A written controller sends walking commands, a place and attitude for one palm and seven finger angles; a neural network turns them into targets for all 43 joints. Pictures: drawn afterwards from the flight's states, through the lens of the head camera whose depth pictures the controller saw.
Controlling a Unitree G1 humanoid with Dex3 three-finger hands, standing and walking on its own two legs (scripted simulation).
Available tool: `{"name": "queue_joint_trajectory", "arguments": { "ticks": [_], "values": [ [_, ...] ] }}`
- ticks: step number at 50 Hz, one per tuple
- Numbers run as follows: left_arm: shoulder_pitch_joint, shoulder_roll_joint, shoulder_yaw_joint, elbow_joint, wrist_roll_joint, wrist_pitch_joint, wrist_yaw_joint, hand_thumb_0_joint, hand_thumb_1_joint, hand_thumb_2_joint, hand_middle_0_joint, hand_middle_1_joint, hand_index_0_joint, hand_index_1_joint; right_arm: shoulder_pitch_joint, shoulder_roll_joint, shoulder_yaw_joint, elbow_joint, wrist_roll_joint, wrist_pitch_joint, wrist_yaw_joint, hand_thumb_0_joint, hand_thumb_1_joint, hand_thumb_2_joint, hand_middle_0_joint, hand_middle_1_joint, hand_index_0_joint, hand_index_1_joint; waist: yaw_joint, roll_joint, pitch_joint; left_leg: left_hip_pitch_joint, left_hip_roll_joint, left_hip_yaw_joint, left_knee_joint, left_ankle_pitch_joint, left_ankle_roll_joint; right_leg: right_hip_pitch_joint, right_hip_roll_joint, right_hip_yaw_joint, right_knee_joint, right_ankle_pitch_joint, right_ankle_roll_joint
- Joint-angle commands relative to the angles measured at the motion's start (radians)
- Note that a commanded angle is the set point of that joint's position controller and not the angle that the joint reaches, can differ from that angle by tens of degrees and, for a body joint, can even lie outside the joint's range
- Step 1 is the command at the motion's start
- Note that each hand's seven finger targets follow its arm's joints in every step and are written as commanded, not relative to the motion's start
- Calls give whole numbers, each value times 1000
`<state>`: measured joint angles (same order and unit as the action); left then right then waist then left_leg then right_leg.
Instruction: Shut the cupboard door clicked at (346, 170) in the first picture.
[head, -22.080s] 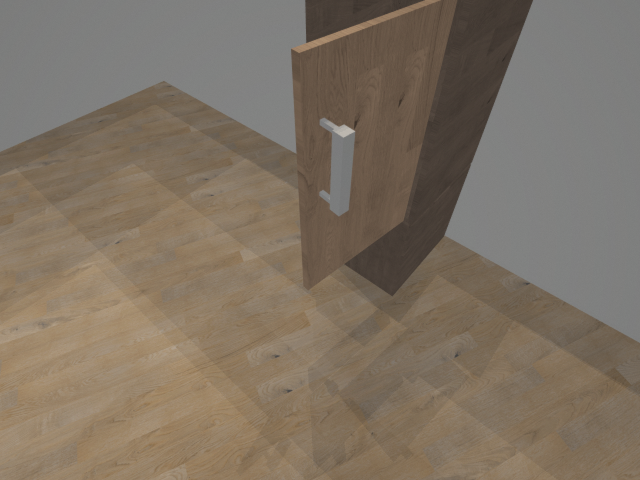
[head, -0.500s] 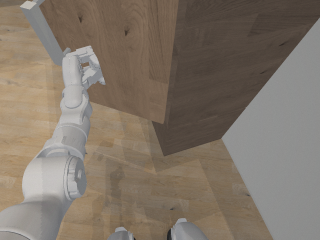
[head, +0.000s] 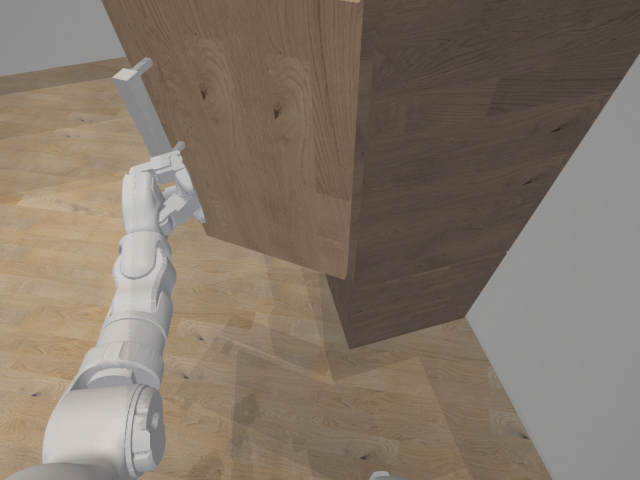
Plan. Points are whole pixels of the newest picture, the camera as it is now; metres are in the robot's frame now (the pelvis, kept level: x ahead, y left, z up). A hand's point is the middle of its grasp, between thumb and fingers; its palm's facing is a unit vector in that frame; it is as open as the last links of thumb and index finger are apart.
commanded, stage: draw the hand back to the body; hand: left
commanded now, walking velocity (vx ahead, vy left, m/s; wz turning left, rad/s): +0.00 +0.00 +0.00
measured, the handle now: (156, 117) +0.66 +0.24 +0.07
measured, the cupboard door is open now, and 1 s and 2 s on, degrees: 54 54 54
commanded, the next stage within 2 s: step back with the hand held close in 1.30 s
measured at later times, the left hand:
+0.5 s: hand (68, 300) +0.29 +0.23 +0.14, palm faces +0.25 -0.95 -0.21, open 3.3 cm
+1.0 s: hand out of the picture +0.18 +0.31 +0.20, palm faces +0.51 -0.74 -0.43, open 6.7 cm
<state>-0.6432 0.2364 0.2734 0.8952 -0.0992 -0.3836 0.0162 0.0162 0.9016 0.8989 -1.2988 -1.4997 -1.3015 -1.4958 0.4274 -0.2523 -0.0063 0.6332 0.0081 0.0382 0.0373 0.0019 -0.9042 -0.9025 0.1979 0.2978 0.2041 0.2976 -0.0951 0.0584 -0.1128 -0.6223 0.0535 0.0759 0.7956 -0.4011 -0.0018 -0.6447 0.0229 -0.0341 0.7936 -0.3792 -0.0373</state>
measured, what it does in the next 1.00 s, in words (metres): stands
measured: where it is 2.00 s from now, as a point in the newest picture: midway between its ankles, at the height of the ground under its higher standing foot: outside the picture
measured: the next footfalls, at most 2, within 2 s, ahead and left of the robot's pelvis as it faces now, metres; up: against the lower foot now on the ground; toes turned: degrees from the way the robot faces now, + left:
none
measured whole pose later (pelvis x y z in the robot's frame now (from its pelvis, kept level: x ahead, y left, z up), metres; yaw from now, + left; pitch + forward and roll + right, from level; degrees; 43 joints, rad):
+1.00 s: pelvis +0.01 +0.03 +0.04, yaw +3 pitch -4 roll -1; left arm 0.49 0.36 0.37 -0.37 -0.08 -0.07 0.10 0.01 0.89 0.90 -0.34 -0.45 -0.34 -0.44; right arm 0.22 -0.23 0.02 0.63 0.01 -0.06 -0.06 0.01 -0.90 -0.90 0.20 0.30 0.21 0.30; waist 0.07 0.09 -0.01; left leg -0.07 -0.01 0.05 0.41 -0.26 0.03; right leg -0.07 -0.02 -0.06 0.38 -0.24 0.00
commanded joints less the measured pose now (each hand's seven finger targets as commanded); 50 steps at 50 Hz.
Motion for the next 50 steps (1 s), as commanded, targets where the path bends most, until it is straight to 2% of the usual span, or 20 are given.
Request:
{"name": "queue_joint_trajectory", "arguments": {
  "ticks": [1,6,11,12,14,15,16,17,19,21,24,27,30,31,33,37,41,46,48,50],
  "values": [
    [-350,160,-35,-382,-59,5,-47,0,900,900,-1300,-1500,-1300,-1500,-19,-137,-56,-125,30,-51,-40,0,-900,-900,200,300,200,300,14,-63,-321,197,-60,-17,-117,263,41,329,8,36,-163,444,37],
    [-205,167,-44,-512,-88,39,-75,0,900,900,-1300,-1500,-1300,-1500,-86,-128,-40,-126,39,-87,-63,0,-900,-900,200,300,200,300,43,-53,-242,248,-59,-32,-175,216,45,338,2,33,-215,339,33],
    [0,176,-34,-625,-110,99,-106,0,900,900,-1163,-1350,-1163,-1350,-171,-125,-28,-160,51,-114,-73,0,-900,-900,200,300,200,300,91,-53,-205,290,-59,-38,-229,218,41,382,-7,18,-235,312,25],
    [57,205,-101,-704,-20,115,-49,0,900,900,-1135,-1320,-1135,-1320,-226,-90,-30,-170,56,-90,-87,0,-900,-900,200,300,200,300,85,-74,-178,331,-58,-23,-274,213,40,405,-33,61,-298,271,34],
    [125,182,-101,-774,-16,149,-3,0,900,900,-1080,-1260,-1080,-1260,-262,-95,-24,-185,55,-81,-105,0,-900,-900,200,300,200,300,84,-108,-115,352,-54,-33,-309,187,41,400,-34,49,-340,209,36],
    [166,165,-119,-799,-12,166,7,0,900,900,-1053,-1230,-1053,-1230,-280,-95,-20,-182,52,-79,-108,0,-900,-900,200,300,200,300,88,-86,-85,372,-48,-36,-327,185,41,408,-35,45,-347,200,31],
    [189,193,-102,-821,-8,179,19,0,900,900,-1025,-1200,-1025,-1200,-286,-99,-19,-179,52,-73,-115,0,-900,-900,200,300,200,300,91,-126,-72,383,-46,-39,-342,190,44,429,-35,42,-366,199,31],
    [200,218,-75,-834,1,189,28,0,900,900,-997,-1170,-997,-1170,-302,-97,-13,-179,53,-71,-121,0,-900,-900,200,300,200,300,93,-102,-37,398,-48,-36,-357,192,44,415,-32,41,-386,202,32],
    [219,223,-69,-911,9,202,41,0,900,900,-943,-1110,-943,-1110,-317,-91,-5,-183,49,-73,-125,0,-900,-900,200,300,200,300,98,-71,-47,446,-46,-45,-384,210,42,444,-29,33,-398,216,27],
    [268,225,-67,-971,10,215,50,0,900,900,-887,-1050,-887,-1050,-324,-88,-1,-182,44,-77,-128,0,-900,-900,200,300,200,300,101,-61,-41,472,-42,-51,-409,232,39,488,-30,25,-411,232,22],
    [331,231,-53,-1095,22,227,62,0,900,900,-805,-960,-805,-960,-343,-78,11,-187,37,-93,-126,0,-900,-900,200,300,200,300,110,38,-54,535,-42,-56,-435,284,30,515,-24,15,-427,278,15],
    [454,215,-58,-1191,25,240,68,0,900,900,-723,-870,-723,-870,-345,-76,15,-189,26,-113,-119,0,-900,-900,200,300,200,300,117,72,-41,570,-38,-65,-449,363,22,544,-20,5,-434,334,12],
    [581,201,-45,-1240,24,256,72,0,900,900,-640,-780,-640,-780,-350,-74,13,-189,18,-120,-112,0,-900,-900,200,300,200,300,121,13,1,564,-32,-72,-461,392,17,558,-16,-5,-441,346,15],
    [637,208,-32,-1234,22,263,71,0,900,900,-613,-750,-613,-750,-346,-81,11,-189,14,-119,-110,0,-900,-900,200,300,200,300,124,-42,17,550,-32,-77,-466,384,19,567,-16,-8,-448,337,16],
    [677,216,-2,-1264,23,269,72,0,900,900,-558,-690,-558,-690,-353,-77,10,-189,14,-115,-109,0,-900,-900,200,300,200,300,127,-53,45,540,-29,-79,-475,374,16,566,-16,-10,-451,325,17],
    [779,262,77,-1355,25,268,75,0,900,900,-447,-570,-447,-570,-361,-73,10,-191,9,-116,-106,0,-900,-900,200,300,200,300,144,14,28,545,-35,-74,-470,399,12,587,-23,-7,-450,340,17],
    [911,311,161,-1447,24,263,88,0,900,900,-337,-450,-337,-450,-360,-69,2,-185,2,-133,-104,0,-900,-900,200,300,200,300,159,41,-9,547,-34,-72,-450,460,9,622,-25,-8,-443,383,17],
    [1057,333,232,-1487,21,261,99,0,900,900,-200,-300,-200,-300,-362,-66,-7,-181,3,-156,-105,0,-900,-900,200,300,200,300,168,0,52,520,-30,-68,-446,456,8,595,-23,-13,-449,376,22],
    [1020,270,166,-1446,26,264,97,0,900,900,-200,-300,-200,-300,-356,-69,-6,-169,4,-159,-108,0,-900,-900,200,300,200,300,146,-19,120,507,-30,-64,-456,395,14,542,-26,-14,-459,327,26],
    [980,254,146,-1415,31,267,99,0,900,900,-200,-300,-200,-300,-344,-80,-11,-159,5,-163,-111,0,-900,-900,200,300,200,300,136,-18,150,501,-30,-67,-466,339,17,511,-27,-14,-467,273,27]
  ]
}}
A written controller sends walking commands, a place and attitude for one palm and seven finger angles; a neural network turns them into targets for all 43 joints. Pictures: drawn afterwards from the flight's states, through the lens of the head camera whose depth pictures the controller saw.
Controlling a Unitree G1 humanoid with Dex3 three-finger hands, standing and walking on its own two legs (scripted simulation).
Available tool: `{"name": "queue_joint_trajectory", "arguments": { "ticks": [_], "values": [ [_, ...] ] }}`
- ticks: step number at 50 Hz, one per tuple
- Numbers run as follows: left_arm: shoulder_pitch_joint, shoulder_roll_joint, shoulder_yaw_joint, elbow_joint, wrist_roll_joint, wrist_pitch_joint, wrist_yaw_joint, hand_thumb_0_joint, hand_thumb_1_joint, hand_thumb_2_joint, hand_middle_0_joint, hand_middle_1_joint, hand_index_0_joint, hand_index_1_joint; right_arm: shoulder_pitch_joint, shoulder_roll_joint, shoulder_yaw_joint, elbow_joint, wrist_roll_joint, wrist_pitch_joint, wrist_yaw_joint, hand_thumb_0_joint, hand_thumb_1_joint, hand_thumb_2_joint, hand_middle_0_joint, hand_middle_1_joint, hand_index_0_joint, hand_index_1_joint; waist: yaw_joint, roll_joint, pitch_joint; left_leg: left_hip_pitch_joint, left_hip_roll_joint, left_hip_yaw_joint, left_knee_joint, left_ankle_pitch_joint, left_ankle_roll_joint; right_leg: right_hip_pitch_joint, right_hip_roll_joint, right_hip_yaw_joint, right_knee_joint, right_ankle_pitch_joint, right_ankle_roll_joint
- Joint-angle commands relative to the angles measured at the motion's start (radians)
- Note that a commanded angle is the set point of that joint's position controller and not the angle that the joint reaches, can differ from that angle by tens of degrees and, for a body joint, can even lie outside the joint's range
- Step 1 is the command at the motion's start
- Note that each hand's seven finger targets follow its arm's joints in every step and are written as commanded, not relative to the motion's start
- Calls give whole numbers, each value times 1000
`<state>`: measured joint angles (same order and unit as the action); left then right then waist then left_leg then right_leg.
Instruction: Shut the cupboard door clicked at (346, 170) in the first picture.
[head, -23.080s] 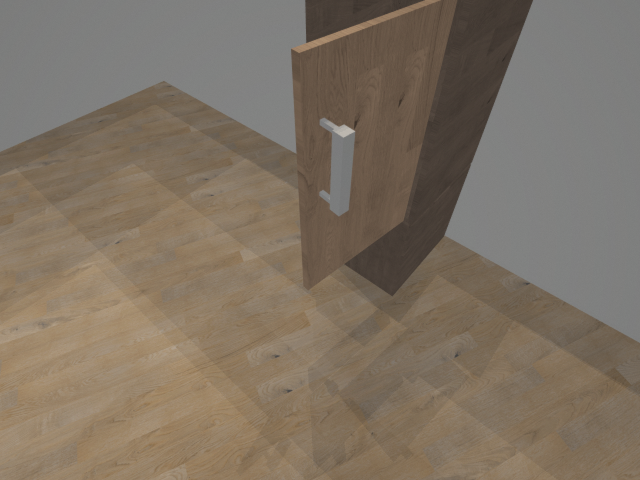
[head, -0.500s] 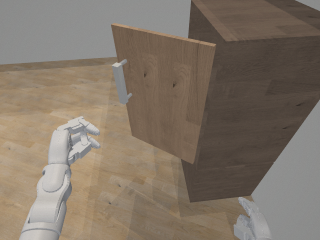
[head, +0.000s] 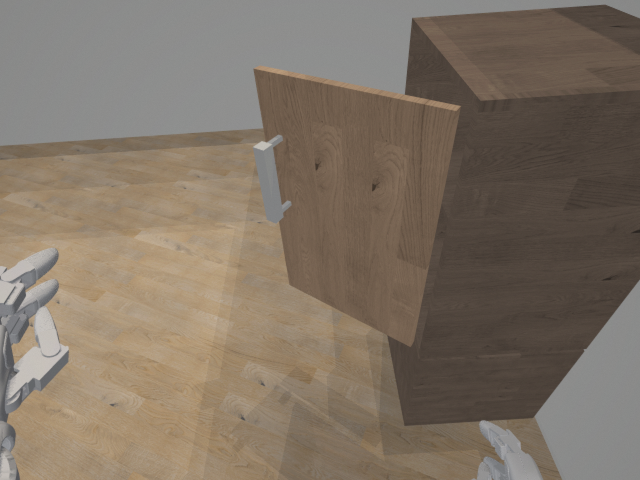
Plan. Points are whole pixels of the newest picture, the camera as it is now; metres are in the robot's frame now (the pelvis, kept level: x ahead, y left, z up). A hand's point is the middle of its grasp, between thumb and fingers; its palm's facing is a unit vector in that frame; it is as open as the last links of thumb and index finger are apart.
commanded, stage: draw the hand back to the body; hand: left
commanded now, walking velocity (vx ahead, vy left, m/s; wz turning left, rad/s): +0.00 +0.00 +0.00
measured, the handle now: (276, 179) +0.66 +0.19 +0.03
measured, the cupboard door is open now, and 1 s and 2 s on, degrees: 54 54 54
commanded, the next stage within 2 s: step back with the hand held close in 0.30 s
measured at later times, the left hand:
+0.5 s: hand (85, 347) +0.19 +0.26 +0.16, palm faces +0.46 -0.78 -0.42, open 7.4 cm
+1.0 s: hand (37, 396) +0.14 +0.28 +0.15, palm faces +0.40 -0.78 -0.48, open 7.4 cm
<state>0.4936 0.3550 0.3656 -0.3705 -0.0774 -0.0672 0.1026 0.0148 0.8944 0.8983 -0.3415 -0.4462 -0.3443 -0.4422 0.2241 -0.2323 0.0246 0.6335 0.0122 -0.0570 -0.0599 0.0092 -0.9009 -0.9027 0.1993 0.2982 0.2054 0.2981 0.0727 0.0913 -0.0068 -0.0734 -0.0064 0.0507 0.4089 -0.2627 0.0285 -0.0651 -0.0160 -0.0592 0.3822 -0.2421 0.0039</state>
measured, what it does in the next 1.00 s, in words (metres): shifts its weight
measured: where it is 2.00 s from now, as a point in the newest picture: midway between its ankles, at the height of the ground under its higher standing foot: outside the picture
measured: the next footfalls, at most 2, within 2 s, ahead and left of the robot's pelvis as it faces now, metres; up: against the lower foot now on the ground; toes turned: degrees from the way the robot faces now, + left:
right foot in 1.70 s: -0.32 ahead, -0.12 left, +0.00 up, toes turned -2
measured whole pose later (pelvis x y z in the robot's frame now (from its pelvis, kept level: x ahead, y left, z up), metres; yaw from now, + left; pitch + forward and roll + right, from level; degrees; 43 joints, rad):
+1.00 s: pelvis -0.06 +0.02 -0.01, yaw -1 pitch +0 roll -1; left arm 0.56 0.41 0.41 -0.43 -0.05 -0.16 0.14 0.01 0.89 0.90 -0.21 -0.30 -0.22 -0.30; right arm 0.20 -0.24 0.00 0.53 0.02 0.02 -0.09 0.01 -0.90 -0.90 0.20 0.30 0.21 0.30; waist 0.00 0.02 -0.02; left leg -0.33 -0.01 0.08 0.55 -0.23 0.06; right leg -0.32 -0.03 -0.03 0.52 -0.19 0.02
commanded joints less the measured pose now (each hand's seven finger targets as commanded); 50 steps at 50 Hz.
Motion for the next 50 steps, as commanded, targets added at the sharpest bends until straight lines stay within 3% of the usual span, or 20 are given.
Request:
{"name": "queue_joint_trajectory", "arguments": {
  "ticks": [1,5,9,12,17,21,22,23,25,28,31,34,36,39,43,46,47,50],
  "values": [
    [-176,129,41,-139,12,-50,12,0,900,900,-200,-300,-200,-300,-143,-104,-45,-154,3,-71,-17,0,-900,-900,200,300,200,300,-35,-54,55,-42,30,-40,-83,177,-10,-79,12,14,-68,111,-14],
    [-186,157,64,-152,14,-62,22,0,900,900,-200,-300,-200,-300,-145,-103,-48,-159,-1,-79,-26,0,-900,-900,200,300,200,300,-19,-78,-30,-18,20,-40,-80,166,2,-42,9,20,-57,101,-14],
    [-162,195,97,-234,16,-80,30,0,900,900,-200,-300,-200,-300,-155,-93,-43,-161,-5,-97,-25,0,-900,-900,200,300,200,300,-2,0,-104,-2,11,-38,-67,232,-3,16,5,23,-39,174,-19],
    [-137,210,116,-257,16,-79,31,0,900,900,-200,-300,-200,-300,-157,-86,-38,-161,-7,-106,-24,0,-900,-900,200,300,200,300,2,19,-86,-14,12,-36,-59,282,-10,25,4,23,-35,225,-20],
    [-114,166,98,-153,5,-67,16,0,900,900,-200,-300,-200,-300,-153,-84,-38,-155,0,-91,-20,0,-900,-900,200,300,200,300,-11,-38,43,-48,23,-28,-78,213,-11,-42,10,23,-68,155,-16],
    [-106,156,92,-127,2,-68,7,0,900,900,-200,-300,-200,-300,-148,-91,-47,-156,2,-81,-19,0,-900,-900,200,300,200,300,-11,-69,26,-35,26,-24,-79,201,-4,-40,12,27,-78,139,-12],
    [-201,256,174,-198,11,-103,17,0,900,900,-200,-300,-200,-300,-159,-125,-62,-190,8,-61,-17,0,-900,-900,200,300,200,300,-48,-62,29,-103,48,-33,-12,117,14,-128,-51,133,-122,160,-16],
    [-116,204,134,-143,11,-112,16,0,900,900,-200,-300,-200,-300,-148,-112,-60,-174,0,-49,-19,0,-900,-900,200,300,200,300,-53,-88,-9,-98,41,-44,22,104,16,-134,-86,150,-125,158,-27],
    [-87,184,102,-169,18,-119,19,0,900,900,-200,-300,-200,-300,-150,-108,-63,-181,-1,-35,-13,0,-900,-900,200,300,200,300,-57,-114,-42,-98,35,-39,54,109,11,-143,-113,168,-118,187,-36],
    [-56,210,124,-220,20,-134,33,0,900,900,-200,-300,-200,-300,-145,-109,-69,-192,0,-17,-21,0,-900,-900,200,300,200,300,-61,-71,-117,-100,44,-45,59,182,4,-110,-124,144,-48,294,-45],
    [-26,262,177,-282,15,-141,45,0,900,900,-200,-300,-200,-300,-147,-121,-77,-211,-1,2,-34,0,-900,-900,200,300,200,300,-61,-29,-176,-88,64,-62,31,363,-1,-71,-80,90,36,424,-22],
    [26,272,204,-292,7,-135,50,0,900,900,-200,-300,-200,-300,-138,-117,-80,-240,4,32,-40,0,-900,-900,200,300,200,300,-60,-54,-216,-105,85,-65,43,520,-6,-27,-56,73,109,540,-11],
    [58,280,219,-276,3,-130,50,0,900,900,-200,-300,-200,-300,-140,-124,-85,-246,3,44,-44,0,-900,-900,200,300,200,300,-58,-55,-215,-127,89,-67,42,514,-8,-34,-53,77,121,540,-8],
    [75,249,194,-244,3,-125,49,0,900,900,-200,-300,-200,-300,-130,-125,-85,-253,8,55,-44,0,-900,-900,200,300,200,300,-64,-61,-175,-196,108,-80,16,429,-4,-47,-46,81,135,452,-4],
    [66,233,172,-228,8,-130,51,0,900,900,-200,-300,-200,-300,-130,-130,-82,-253,11,50,-45,0,-900,-900,200,300,200,300,-67,-63,-116,-326,117,-104,-34,161,18,-53,-38,96,122,278,3],
    [24,259,194,-265,26,-149,57,0,900,900,-200,-300,-200,-300,-140,-144,-82,-256,7,35,-48,0,-900,-900,200,300,200,300,-65,-13,-81,-482,129,-136,-101,-119,45,12,-15,97,143,166,10],
    [25,236,179,-266,30,-157,58,0,900,900,-200,-300,-200,-300,-132,-136,-77,-258,10,30,-49,0,-900,-900,200,300,200,300,-69,1,-74,-538,136,-152,-122,-202,56,41,-9,93,169,143,12],
    [-19,238,188,-302,47,-178,63,0,900,900,-200,-300,-200,-300,-119,-143,-77,-260,5,10,-49,0,-900,-900,200,300,200,300,-70,37,-51,-671,164,-186,-167,-372,80,103,19,84,240,115,19]
  ]
}}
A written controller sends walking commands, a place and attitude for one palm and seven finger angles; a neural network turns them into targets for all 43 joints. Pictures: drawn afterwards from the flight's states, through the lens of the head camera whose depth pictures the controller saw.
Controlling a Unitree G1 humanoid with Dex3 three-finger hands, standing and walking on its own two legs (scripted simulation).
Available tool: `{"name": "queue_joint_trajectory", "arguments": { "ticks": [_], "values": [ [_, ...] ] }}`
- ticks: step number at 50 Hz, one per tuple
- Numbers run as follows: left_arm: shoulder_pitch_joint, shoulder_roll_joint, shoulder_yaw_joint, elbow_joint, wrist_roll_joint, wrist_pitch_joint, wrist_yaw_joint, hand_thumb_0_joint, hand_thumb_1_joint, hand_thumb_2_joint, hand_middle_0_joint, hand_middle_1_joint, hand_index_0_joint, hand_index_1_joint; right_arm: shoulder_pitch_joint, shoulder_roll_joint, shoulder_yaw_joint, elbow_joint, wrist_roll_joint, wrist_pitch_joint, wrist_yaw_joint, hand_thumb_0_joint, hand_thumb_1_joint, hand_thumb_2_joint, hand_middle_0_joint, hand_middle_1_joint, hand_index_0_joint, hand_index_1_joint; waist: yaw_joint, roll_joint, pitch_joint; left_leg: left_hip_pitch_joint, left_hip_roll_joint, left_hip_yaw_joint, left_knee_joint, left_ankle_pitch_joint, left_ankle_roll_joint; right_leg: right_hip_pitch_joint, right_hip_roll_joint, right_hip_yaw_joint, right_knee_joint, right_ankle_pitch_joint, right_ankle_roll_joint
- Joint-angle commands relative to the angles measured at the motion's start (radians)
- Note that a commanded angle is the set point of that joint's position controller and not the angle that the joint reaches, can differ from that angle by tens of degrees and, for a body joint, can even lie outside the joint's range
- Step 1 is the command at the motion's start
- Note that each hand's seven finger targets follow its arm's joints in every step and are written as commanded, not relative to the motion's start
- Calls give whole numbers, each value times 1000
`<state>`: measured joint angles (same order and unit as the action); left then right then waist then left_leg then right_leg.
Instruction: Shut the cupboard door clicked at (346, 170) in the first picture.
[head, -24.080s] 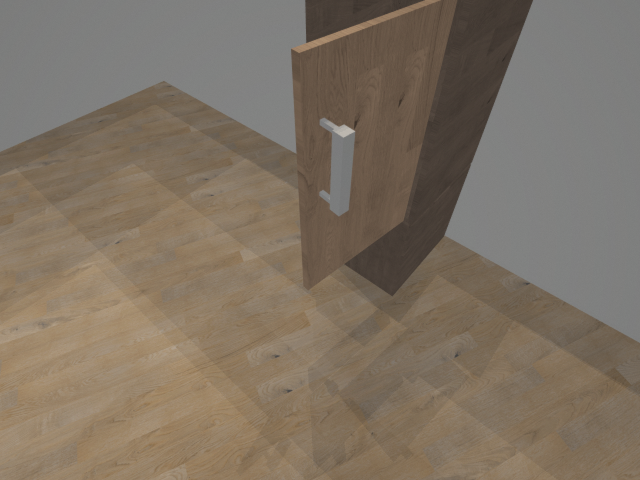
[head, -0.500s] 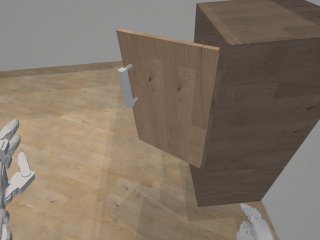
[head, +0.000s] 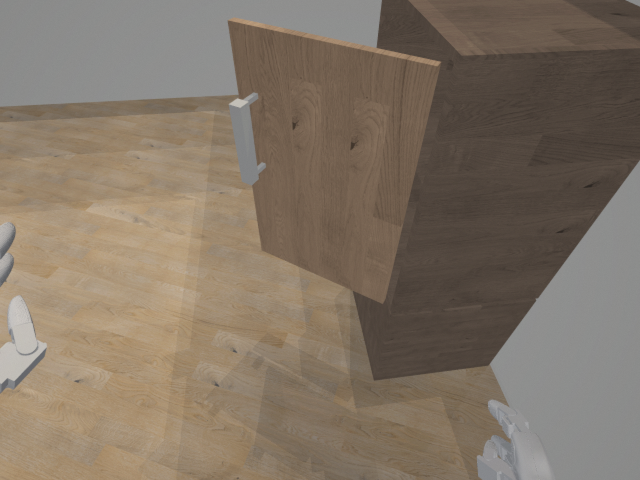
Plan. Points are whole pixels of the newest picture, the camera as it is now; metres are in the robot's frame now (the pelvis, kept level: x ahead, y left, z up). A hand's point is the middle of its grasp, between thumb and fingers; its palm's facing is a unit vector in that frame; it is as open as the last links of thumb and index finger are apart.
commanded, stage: step back with the hand held close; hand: left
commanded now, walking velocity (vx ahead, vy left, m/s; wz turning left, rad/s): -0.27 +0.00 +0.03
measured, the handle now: (251, 139) +0.72 +0.18 +0.05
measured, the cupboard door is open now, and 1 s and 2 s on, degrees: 54 54 54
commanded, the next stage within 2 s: stop stepping back and stand still in 0.68 s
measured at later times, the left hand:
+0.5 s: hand out of the picture +0.11 +0.28 +0.17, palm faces +0.49 -0.74 -0.47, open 7.4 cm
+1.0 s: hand out of the picture +0.02 +0.24 +0.18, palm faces +0.43 -0.79 -0.44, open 7.4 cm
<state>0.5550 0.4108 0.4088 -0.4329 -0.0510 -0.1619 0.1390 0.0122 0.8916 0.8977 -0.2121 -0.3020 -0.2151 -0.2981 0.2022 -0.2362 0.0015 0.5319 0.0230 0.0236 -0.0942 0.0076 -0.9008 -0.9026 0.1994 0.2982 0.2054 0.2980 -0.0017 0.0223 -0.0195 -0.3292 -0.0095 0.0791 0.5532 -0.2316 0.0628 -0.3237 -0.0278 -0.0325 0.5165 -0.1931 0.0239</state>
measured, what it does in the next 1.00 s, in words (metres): walks backwards: right foot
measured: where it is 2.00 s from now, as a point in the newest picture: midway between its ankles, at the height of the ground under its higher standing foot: outside the picture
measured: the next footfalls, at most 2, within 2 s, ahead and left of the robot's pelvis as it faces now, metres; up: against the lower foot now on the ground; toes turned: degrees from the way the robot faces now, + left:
right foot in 0.70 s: -0.25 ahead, -0.14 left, +0.00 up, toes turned -1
left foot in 1.08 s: -0.12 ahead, +0.14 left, +0.00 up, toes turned -4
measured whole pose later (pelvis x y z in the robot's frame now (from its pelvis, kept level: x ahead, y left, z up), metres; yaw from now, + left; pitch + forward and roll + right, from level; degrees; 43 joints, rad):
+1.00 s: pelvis -0.17 -0.03 -0.01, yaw -2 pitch -3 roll -3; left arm 0.59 0.49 0.45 -0.44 -0.07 -0.24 0.14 0.01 0.88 0.90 -0.22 -0.30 -0.22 -0.30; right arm 0.30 -0.27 -0.02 0.64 0.01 -0.05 -0.10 0.01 -0.90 -0.90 0.20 0.30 0.21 0.30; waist -0.04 0.03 -0.13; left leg -0.49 0.04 0.01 0.63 -0.15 0.00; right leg 0.01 0.06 0.00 0.51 -0.47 -0.02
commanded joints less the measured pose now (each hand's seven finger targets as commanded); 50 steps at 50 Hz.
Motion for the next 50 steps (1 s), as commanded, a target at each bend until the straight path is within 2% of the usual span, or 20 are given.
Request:
{"name": "queue_joint_trajectory", "arguments": {
  "ticks": [1,5,8,12,14,16,18,21,24,30,33,35,37,38,39,40,44,46,48,50],
  "values": [
    [-112,216,174,-265,31,-91,27,0,900,900,-200,-300,-200,-300,-105,-149,-56,-155,-13,-79,-16,0,-900,-900,200,300,200,300,10,141,-37,-452,181,-232,-334,-450,53,387,46,51,136,53,3],
    [-148,178,154,-269,45,-110,28,0,900,900,-200,-300,-200,-300,-81,-144,-58,-144,-17,-109,-13,0,-900,-900,200,300,200,300,7,172,-30,-539,209,-242,-319,-527,67,430,64,51,218,45,4],
    [-116,180,166,-245,39,-125,25,0,900,900,-200,-300,-200,-300,-67,-133,-59,-136,-16,-127,-6,0,-900,-900,200,300,200,300,0,80,-25,-473,156,-215,-221,-460,46,342,43,111,151,82,-16],
    [-100,175,133,-236,18,-127,31,0,900,900,-200,-300,-200,-300,-44,-94,-59,-96,-23,-128,18,0,-900,-900,200,300,200,300,-10,-137,-23,-159,22,-99,134,-261,-48,-68,-179,389,-205,-242,-129],
    [-130,189,116,-250,19,-125,43,0,900,900,-200,-300,-200,-300,-54,-84,-54,-76,-28,-122,27,0,-900,-900,200,300,200,300,-16,-192,-28,-34,10,-85,234,-168,-63,-182,-235,371,-256,-227,-158],
    [-130,213,138,-255,17,-124,55,0,900,900,-200,-300,-200,-300,-54,-90,-52,-67,-26,-118,23,0,-900,-900,200,300,200,300,-24,-143,-55,5,13,-87,132,-117,-53,-166,-194,281,-214,-143,-125],
    [-107,213,147,-289,12,-134,55,0,900,900,-200,-300,-200,-300,-66,-103,-51,-81,-18,-119,10,0,-900,-900,200,300,200,300,-19,-18,-52,-28,69,-167,-84,-115,-25,-129,-60,153,-81,-142,-53],
    [-80,231,216,-289,30,-157,49,0,900,900,-200,-300,-200,-300,-105,-125,-60,-98,-26,-146,-6,0,-900,-900,200,300,200,300,6,310,-93,-463,339,-455,-460,-545,90,268,133,38,437,-146,8],
    [-101,206,214,-281,27,-156,38,0,900,900,-200,-300,-200,-300,-91,-113,-78,-71,-39,-163,7,0,-900,-900,200,300,200,300,0,185,-78,-434,364,-400,-411,-442,111,205,131,75,610,-225,0],
    [-44,144,107,-291,-23,-141,31,0,900,900,-200,-300,-200,-300,-76,-92,-54,-5,-37,-215,32,0,-900,-900,200,300,200,300,-1,211,-144,99,260,-247,-358,-98,-4,25,108,-11,18,-331,-17],
    [-126,178,103,-326,-12,-164,20,0,900,900,-200,-300,-200,-300,-56,-93,-53,35,-44,-209,33,0,-900,-900,200,300,200,300,1,169,-218,310,237,-173,-171,422,-37,23,58,34,-268,-53,-21],
    [-150,248,159,-345,-8,-174,20,0,900,900,-200,-300,-200,-300,-75,-86,-56,23,-40,-198,25,0,-900,-900,200,300,200,300,11,70,-292,389,191,-72,-44,606,-45,32,16,53,-233,270,-3],
    [-146,285,199,-368,-12,-177,20,0,900,900,-200,-300,-200,-300,-102,-66,-57,-5,-31,-192,17,0,-900,-900,200,300,200,300,10,0,-372,385,141,-12,-25,600,-54,78,-8,49,-134,518,22],
    [-138,286,200,-369,-20,-174,12,0,900,900,-200,-300,-200,-300,-103,-58,-57,-29,-13,-183,12,0,-900,-900,200,300,200,300,-3,-127,-358,377,100,29,18,566,-52,76,-27,41,-130,744,80],
    [-100,314,239,-356,-33,-170,8,0,900,900,-200,-300,-200,-300,-146,-65,-55,-66,1,-173,10,0,-900,-900,200,300,200,300,2,-235,-314,296,71,28,47,394,-57,97,-66,44,-121,942,128],
    [-4,332,279,-303,-33,-166,7,0,900,900,-200,-300,-200,-300,-152,-64,-48,-87,6,-162,7,0,-900,-900,200,300,200,300,3,-235,-268,215,42,41,67,224,-50,111,-104,50,-90,1016,130],
    [94,264,238,-184,-44,-104,7,0,900,900,-200,-300,-200,-300,-122,-71,-18,-74,-9,-112,-5,0,-900,-900,200,300,200,300,-23,68,-112,166,52,-37,11,186,-44,-45,-83,79,-120,309,11],
    [-24,252,198,-157,-40,-93,15,0,900,900,-200,-300,-200,-300,-98,-93,-30,-60,-14,-115,-9,0,-900,-900,200,300,200,300,-32,43,13,149,63,-74,16,39,-54,-153,-82,100,-243,-92,-10],
    [-107,219,117,-89,-22,-101,22,0,900,900,-200,-300,-200,-300,-76,-103,-46,-48,-10,-126,-12,0,-900,-900,200,300,200,300,-35,-106,176,128,32,-92,200,-13,-79,-335,-159,207,-381,-432,-83],
    [-191,208,68,-62,3,-104,27,0,900,900,-200,-300,-200,-300,-80,-114,-48,-35,-14,-137,-17,0,-900,-900,200,300,200,300,-32,-191,282,41,54,-123,354,-40,-78,-387,-218,243,-408,-472,-151]
  ]
}}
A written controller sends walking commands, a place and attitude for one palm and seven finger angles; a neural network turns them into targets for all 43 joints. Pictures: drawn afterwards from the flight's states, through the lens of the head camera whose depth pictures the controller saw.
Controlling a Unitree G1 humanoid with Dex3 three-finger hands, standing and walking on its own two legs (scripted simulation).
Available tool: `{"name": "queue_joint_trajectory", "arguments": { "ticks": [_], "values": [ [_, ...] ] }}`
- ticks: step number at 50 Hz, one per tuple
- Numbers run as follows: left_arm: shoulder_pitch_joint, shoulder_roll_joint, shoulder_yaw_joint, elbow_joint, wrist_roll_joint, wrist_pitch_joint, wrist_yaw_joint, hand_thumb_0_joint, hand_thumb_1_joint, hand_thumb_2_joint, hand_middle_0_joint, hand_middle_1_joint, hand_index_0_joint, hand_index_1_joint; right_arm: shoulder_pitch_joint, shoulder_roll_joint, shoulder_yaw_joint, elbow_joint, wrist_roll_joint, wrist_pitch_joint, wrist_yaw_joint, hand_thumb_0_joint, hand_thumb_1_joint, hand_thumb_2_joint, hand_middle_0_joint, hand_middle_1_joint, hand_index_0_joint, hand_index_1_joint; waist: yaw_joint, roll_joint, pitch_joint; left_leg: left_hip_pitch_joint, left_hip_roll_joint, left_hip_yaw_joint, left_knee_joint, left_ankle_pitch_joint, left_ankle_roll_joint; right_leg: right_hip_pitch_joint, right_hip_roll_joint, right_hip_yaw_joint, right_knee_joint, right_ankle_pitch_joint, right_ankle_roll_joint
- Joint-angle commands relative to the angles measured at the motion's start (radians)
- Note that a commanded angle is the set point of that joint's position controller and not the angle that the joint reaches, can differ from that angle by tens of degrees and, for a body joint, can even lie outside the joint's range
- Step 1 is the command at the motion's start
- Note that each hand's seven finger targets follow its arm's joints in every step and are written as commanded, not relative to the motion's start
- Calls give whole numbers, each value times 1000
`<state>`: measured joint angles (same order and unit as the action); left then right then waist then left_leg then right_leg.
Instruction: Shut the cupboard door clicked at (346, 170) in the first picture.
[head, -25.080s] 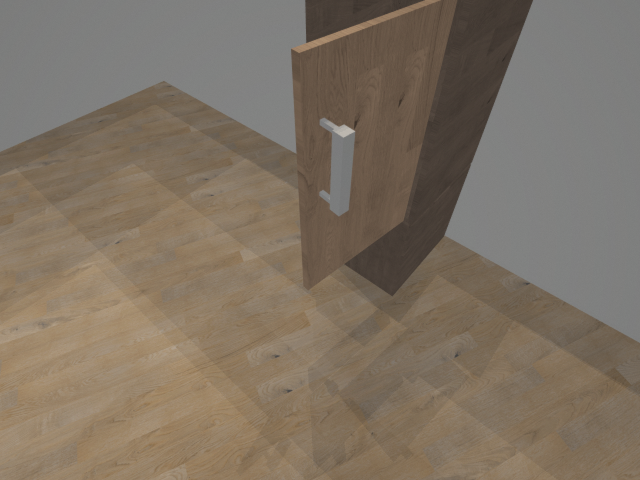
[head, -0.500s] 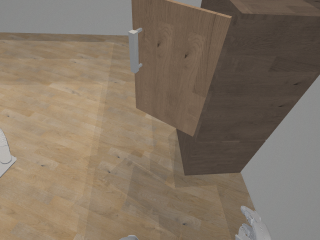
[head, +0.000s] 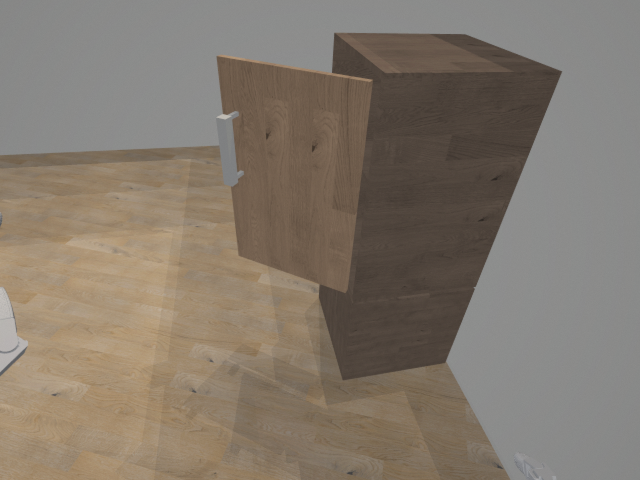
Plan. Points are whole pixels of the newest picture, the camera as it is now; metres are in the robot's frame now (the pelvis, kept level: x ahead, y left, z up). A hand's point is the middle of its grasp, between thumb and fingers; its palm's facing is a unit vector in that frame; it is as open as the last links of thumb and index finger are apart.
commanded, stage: stop stepping back and stand still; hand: left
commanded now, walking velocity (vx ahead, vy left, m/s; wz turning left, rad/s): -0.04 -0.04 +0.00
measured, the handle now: (232, 148) +0.88 +0.23 +0.06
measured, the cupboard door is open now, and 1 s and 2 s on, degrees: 54 54 54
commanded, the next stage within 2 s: let the arm hang, fingers relaxed in 0.70 s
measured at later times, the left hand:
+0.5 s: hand out of the picture +0.16 +0.36 +0.19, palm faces +0.49 -0.73 -0.47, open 7.4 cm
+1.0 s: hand out of the picture +0.14 +0.33 -0.05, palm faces +0.04 -0.91 -0.42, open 7.4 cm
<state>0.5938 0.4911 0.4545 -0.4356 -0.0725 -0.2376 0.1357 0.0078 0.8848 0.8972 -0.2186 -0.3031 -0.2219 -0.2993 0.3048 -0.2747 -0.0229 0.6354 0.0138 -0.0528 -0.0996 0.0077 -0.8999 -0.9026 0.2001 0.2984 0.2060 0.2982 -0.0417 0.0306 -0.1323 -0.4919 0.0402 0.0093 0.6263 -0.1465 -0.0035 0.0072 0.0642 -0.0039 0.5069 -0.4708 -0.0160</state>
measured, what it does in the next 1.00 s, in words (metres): steps to the left: left foot, then right foot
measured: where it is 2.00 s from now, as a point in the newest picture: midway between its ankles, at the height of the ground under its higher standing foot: outside the picture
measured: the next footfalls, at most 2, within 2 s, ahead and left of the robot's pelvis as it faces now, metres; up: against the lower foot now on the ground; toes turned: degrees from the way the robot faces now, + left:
left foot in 0.08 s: +0.05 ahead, +0.16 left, +0.00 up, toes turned -2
right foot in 0.34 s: -0.05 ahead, -0.03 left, +0.00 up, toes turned -3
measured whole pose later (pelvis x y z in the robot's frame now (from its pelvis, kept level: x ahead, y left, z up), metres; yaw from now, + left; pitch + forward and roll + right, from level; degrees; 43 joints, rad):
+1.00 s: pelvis -0.05 +0.09 +0.00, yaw -2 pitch -1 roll -1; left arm 0.28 0.32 0.07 0.43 0.02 0.06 0.01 0.00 0.91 0.90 -0.20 -0.30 -0.20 -0.30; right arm 0.17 -0.33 0.01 0.83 -0.01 -0.03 0.00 0.00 -0.90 -0.90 0.20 0.30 0.21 0.30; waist -0.01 0.09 -0.03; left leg -0.42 -0.05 0.02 0.59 -0.15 0.07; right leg -0.22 0.01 -0.01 0.64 -0.40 0.00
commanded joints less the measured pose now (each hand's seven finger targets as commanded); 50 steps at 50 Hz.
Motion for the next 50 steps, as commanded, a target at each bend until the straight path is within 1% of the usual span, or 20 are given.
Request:
{"name": "queue_joint_trajectory", "arguments": {
  "ticks": [1,3,4,7,8,12,14,16,18,20,22,26,30,35,39,40,41,44,47,50],
  "values": [
    [-310,143,17,-87,33,-36,33,0,900,900,-200,-300,-200,-300,-194,-82,-24,-139,-5,-72,-15,0,-900,-900,200,300,200,300,6,-170,411,191,20,-63,256,-134,-8,-708,-308,196,-378,-155,-119],
    [-395,108,-32,-90,47,-35,32,0,900,900,-200,-300,-200,-300,-169,-79,-16,-133,-3,-84,-18,0,-900,-900,200,300,200,300,-10,-117,428,217,38,-65,42,-90,1,-626,-239,74,-242,-52,-78],
    [-425,110,-31,-117,50,-37,31,0,900,900,-200,-300,-200,-300,-166,-91,-19,-134,-3,-97,-22,0,-900,-900,200,300,200,300,-6,-10,416,228,24,-82,-68,-81,5,-580,-172,26,-140,0,-53],
    [-375,157,54,-290,41,-75,43,0,900,900,-200,-300,-200,-300,-155,-96,-21,-145,-19,-146,-18,0,-900,-900,200,300,200,300,29,356,180,228,139,-391,-429,-338,33,-349,-4,-16,173,-16,-6],
    [-353,165,75,-364,37,-87,42,0,900,900,-200,-300,-200,-300,-142,-83,-19,-149,-26,-162,-6,0,-900,-900,200,300,200,300,29,362,108,212,164,-454,-509,-474,8,-288,8,9,253,-67,-7],
    [-9,172,171,-490,1,-80,37,0,900,900,-200,-300,-200,-300,-128,-44,-25,-180,-37,-177,32,0,-900,-900,200,300,200,300,67,241,-171,294,123,-245,-491,-390,-40,-120,33,-56,138,-53,-17],
    [105,158,186,-440,-8,-53,32,0,900,900,-200,-300,-200,-300,-137,-31,-15,-188,-33,-154,39,0,-900,-900,200,300,200,300,52,246,-150,205,62,-113,-416,-319,-53,-25,23,-89,-44,24,-24],
    [208,146,204,-290,-24,-17,33,0,900,900,-200,-300,-200,-300,-116,-29,-10,-174,-34,-109,40,0,-900,-900,200,300,200,300,35,112,-108,168,2,-23,-251,-254,-50,-66,-78,-19,-163,61,-45],
    [88,143,182,-210,-30,2,41,0,900,900,-200,-300,-200,-300,-119,-32,-4,-144,-37,-64,31,0,-900,-900,200,300,200,300,12,-98,19,204,-3,-34,13,-147,-34,-331,-300,208,-306,5,-120],
    [14,94,126,-72,-17,41,49,0,900,900,-200,-300,-200,-300,-118,-33,-8,-115,-11,-53,21,0,-900,-900,200,300,200,300,12,-230,117,198,9,-89,119,-150,-26,-472,-344,235,-318,-116,-154],
    [-71,63,64,13,-1,67,50,0,900,900,-200,-300,-200,-300,-127,-47,-1,-114,-2,-47,12,0,-900,-900,200,300,200,300,-1,-232,179,199,20,-82,12,-81,-2,-455,-277,136,-245,11,-109],
    [-374,68,-46,-46,36,41,33,0,900,900,-200,-300,-200,-300,-177,-77,-1,-112,8,-90,-19,0,-900,-900,200,300,200,300,22,-41,207,276,65,-106,-169,89,36,-381,-123,33,-126,252,14],
    [-477,73,-61,-275,49,3,39,0,900,900,-200,-300,-200,-300,-184,-66,15,-133,-10,-134,-14,0,-900,-900,200,300,200,300,29,124,150,192,140,-353,-459,-316,58,-254,-43,15,29,118,19],
    [-97,164,123,-452,42,-35,58,0,900,900,-200,-300,-200,-300,-165,-34,7,-165,-34,-159,10,0,-900,-900,200,300,200,300,61,303,-35,187,92,-240,-489,-395,-5,-99,-29,-27,-13,123,-3],
    [119,142,188,-310,1,-24,47,0,900,900,-200,-300,-200,-300,-157,-24,-3,-179,-27,-102,27,0,-900,-900,200,300,200,300,33,164,-58,135,27,-100,-308,-206,-31,-51,-83,1,-154,143,-40],
    [-82,-100,-352,520,109,144,-107,0,900,900,-200,-300,-200,-300,-231,-210,-32,49,1,-140,96,0,-900,-900,200,300,200,300,23,64,30,143,52,-98,-14,207,14,-222,-217,46,-74,477,-44],
    [-143,-112,-343,537,104,223,-115,0,900,900,-200,-300,-200,-300,-149,-145,-56,60,5,-108,90,0,-900,-900,200,300,200,300,2,-13,-54,285,75,-122,19,275,-5,-282,-235,116,-72,517,-59],
    [-226,-77,-351,577,99,239,-128,0,900,900,-200,-300,-200,-300,-117,-217,-48,58,-7,-59,89,0,-900,-900,200,300,200,300,22,-90,5,263,114,-188,-57,358,41,-337,-119,7,31,213,-30],
    [-265,-49,-360,730,94,254,-126,0,900,900,-200,-300,-200,-300,-150,-243,-23,71,-20,-19,83,0,-900,-900,200,300,200,300,45,-194,92,129,148,-318,-212,161,98,-260,-86,23,83,91,-21],
    [-283,-42,-368,916,95,261,-129,0,900,900,-200,-300,-200,-300,-173,-226,-15,108,-35,18,89,0,-900,-900,200,300,200,300,56,-169,176,39,94,-302,-315,-254,85,-250,-112,65,-4,-2,-41]
  ]
}}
